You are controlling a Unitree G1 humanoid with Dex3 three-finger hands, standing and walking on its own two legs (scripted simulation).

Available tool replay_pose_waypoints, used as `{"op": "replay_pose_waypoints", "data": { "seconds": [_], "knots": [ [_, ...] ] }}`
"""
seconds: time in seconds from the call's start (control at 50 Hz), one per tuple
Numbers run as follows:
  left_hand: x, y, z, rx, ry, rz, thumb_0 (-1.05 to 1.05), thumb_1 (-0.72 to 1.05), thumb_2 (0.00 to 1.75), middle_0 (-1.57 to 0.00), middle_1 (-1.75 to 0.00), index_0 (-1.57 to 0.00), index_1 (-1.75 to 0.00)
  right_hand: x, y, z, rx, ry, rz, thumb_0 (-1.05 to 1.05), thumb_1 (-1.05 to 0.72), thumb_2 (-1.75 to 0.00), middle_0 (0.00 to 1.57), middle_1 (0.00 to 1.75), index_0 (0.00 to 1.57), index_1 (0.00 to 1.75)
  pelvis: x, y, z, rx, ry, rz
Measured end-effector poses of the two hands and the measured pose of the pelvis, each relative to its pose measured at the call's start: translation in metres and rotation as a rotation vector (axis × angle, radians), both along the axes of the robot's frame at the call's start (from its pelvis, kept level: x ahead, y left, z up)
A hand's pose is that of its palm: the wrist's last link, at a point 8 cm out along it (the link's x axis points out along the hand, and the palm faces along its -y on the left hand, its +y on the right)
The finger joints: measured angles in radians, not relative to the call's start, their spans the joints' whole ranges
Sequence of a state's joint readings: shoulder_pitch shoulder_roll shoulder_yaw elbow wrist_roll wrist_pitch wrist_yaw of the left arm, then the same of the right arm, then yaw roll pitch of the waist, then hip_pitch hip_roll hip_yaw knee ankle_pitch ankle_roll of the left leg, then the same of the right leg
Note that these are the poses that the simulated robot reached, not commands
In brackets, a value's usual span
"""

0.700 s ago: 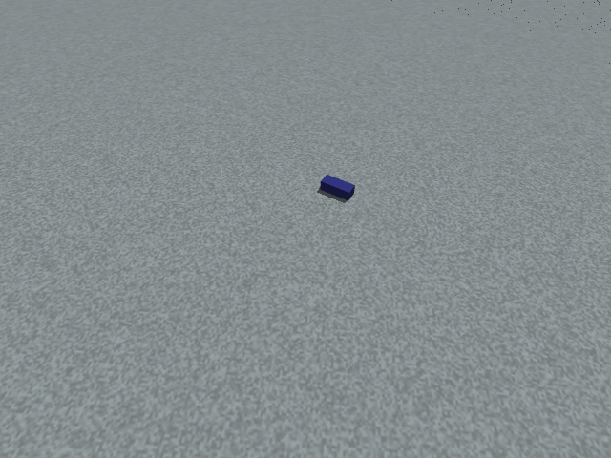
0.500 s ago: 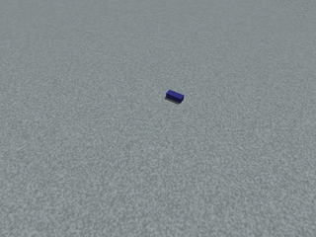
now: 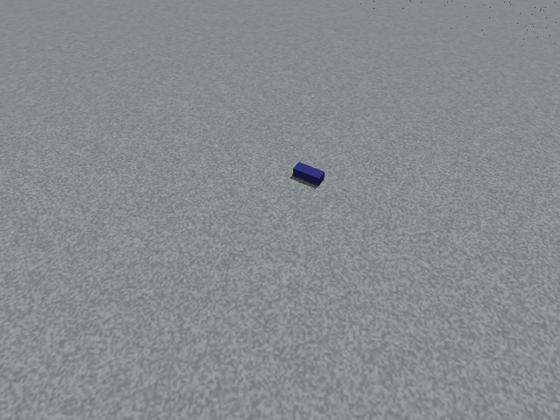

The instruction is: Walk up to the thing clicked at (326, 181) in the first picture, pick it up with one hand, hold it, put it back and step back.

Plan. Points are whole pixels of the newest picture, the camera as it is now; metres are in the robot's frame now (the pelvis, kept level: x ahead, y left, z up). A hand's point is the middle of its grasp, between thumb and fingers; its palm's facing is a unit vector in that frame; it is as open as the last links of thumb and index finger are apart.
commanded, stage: stand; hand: left
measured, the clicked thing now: (308, 173) +1.45 -0.11 -0.76
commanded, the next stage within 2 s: walk up in 0.42 s
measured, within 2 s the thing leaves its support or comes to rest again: neither
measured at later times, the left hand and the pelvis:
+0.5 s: hand out of the picture +0.07 +0.25 -0.16, palm faces -0.06 -0.94 -0.33, open 7.4 cm; pelvis +0.00 +0.00 +0.00, yaw -3 degrees
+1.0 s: hand (178, 370) +0.23 +0.19 -0.14, palm faces -0.22 -0.90 -0.39, open 7.4 cm; pelvis +0.15 -0.08 -0.01, yaw -15 degrees
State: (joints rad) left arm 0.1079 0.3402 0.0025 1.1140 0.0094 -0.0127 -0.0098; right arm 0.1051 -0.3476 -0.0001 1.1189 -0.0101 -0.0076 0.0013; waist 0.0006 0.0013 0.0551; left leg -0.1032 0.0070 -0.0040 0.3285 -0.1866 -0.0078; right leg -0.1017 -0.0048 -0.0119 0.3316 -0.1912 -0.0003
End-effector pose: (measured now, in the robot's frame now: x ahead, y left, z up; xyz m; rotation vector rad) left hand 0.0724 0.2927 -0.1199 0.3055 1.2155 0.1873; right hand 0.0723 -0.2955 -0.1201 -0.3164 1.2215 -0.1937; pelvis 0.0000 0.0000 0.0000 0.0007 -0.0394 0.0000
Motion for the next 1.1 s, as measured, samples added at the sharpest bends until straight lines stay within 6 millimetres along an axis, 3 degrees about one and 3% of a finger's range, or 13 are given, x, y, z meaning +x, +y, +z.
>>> {"op": "replay_pose_waypoints", "data": {
  "seconds": [0.42, 0.5, 0.58, 0.66, 0.72, 0.8, 0.96, 1.1],
  "knots": [
    [-0.007, 0.001, 0.000, 0.006, 0.016, 0.004, 0.00, 0.91, 0.90, -0.20, -0.30, -0.20, -0.30, -0.005, -0.002, -0.001, -0.002, 0.013, 0.000, 0.00, -0.91, -0.90, 0.20, 0.30, 0.20, 0.30, -0.001, -0.001, 0.000, 0.000, 0.001, 0.000],
    [-0.004, 0.006, 0.000, -0.002, 0.024, -0.029, 0.00, 0.91, 0.90, -0.20, -0.30, -0.20, -0.30, -0.003, -0.011, 0.002, 0.007, -0.067, -0.035, 0.00, -0.91, -0.90, 0.20, 0.30, 0.20, 0.30, 0.003, -0.002, -0.004, 0.016, 0.013, -0.054],
    [0.018, 0.007, 0.005, 0.029, 0.057, -0.105, 0.01, 0.91, 0.90, -0.20, -0.30, -0.20, -0.30, -0.014, -0.034, 0.004, -0.015, -0.124, -0.097, 0.00, -0.90, -0.90, 0.20, 0.30, 0.20, 0.30, 0.011, -0.010, -0.008, 0.026, 0.017, -0.106],
    [0.056, -0.004, 0.017, 0.049, 0.022, -0.160, 0.01, 0.91, 0.90, -0.20, -0.30, -0.20, -0.30, -0.028, -0.065, 0.000, -0.031, -0.077, -0.142, 0.00, -0.90, -0.90, 0.20, 0.30, 0.20, 0.30, 0.031, -0.028, -0.010, 0.030, 0.006, -0.147],
    [0.087, -0.015, 0.019, 0.088, -0.023, -0.197, 0.01, 0.91, 0.90, -0.20, -0.30, -0.20, -0.30, -0.025, -0.094, -0.014, -0.039, -0.056, -0.172, 0.00, -0.90, -0.90, 0.20, 0.30, 0.20, 0.30, 0.051, -0.047, -0.023, 0.030, -0.004, -0.174],
    [0.111, -0.032, 0.017, 0.121, -0.089, -0.184, 0.00, 0.91, 0.90, -0.20, -0.30, -0.20, -0.30, -0.002, -0.115, -0.025, -0.039, -0.033, -0.180, 0.01, -0.91, -0.90, 0.20, 0.30, 0.20, 0.30, 0.073, -0.066, -0.032, -0.008, -0.017, -0.195],
    [0.148, -0.061, 0.022, 0.068, -0.030, -0.207, 0.00, 0.90, 0.90, -0.20, -0.30, -0.20, -0.30, 0.076, -0.112, -0.001, 0.011, -0.126, -0.160, 0.00, -0.91, -0.90, 0.20, 0.30, 0.20, 0.30, 0.133, -0.077, -0.012, -0.024, -0.011, -0.251],
    [0.224, -0.056, 0.006, 0.045, -0.013, -0.259, 0.01, 0.90, 0.90, -0.20, -0.30, -0.21, -0.30, 0.143, -0.109, 0.007, -0.017, -0.124, -0.179, 0.00, -0.91, -0.90, 0.20, 0.30, 0.20, 0.30, 0.207, -0.069, -0.018, -0.041, 0.009, -0.280]
  ]
}}
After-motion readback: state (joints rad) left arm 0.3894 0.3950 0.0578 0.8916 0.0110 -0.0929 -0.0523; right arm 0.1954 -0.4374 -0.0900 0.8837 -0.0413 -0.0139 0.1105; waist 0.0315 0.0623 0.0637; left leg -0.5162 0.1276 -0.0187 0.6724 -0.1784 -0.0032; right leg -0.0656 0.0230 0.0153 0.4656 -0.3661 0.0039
